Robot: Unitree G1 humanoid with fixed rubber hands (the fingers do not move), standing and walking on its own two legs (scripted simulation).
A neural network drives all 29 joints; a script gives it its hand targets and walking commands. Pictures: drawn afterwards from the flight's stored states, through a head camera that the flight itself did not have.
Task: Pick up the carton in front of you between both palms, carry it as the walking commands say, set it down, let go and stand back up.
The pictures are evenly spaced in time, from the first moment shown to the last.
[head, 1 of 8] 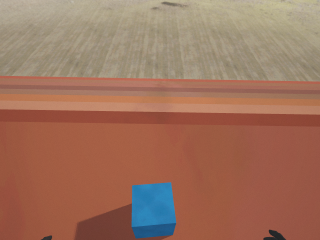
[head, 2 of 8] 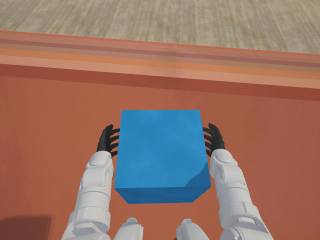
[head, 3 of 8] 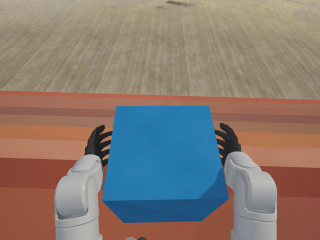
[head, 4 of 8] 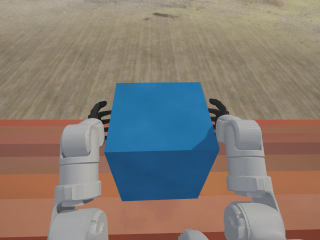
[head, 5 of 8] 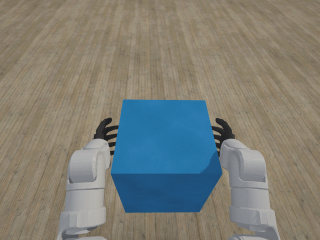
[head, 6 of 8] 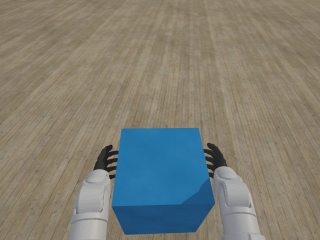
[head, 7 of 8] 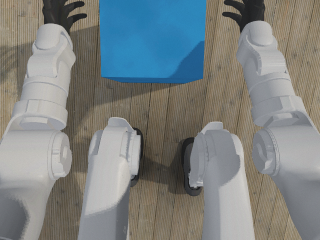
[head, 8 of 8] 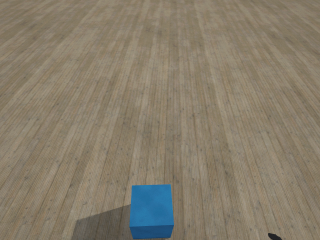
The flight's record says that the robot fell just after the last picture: no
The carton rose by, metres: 0.70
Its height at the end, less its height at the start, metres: -1.43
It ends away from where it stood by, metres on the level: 5.24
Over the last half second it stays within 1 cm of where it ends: yes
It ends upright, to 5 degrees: yes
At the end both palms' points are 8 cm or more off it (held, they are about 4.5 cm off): yes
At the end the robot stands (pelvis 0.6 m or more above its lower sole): yes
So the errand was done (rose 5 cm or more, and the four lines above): yes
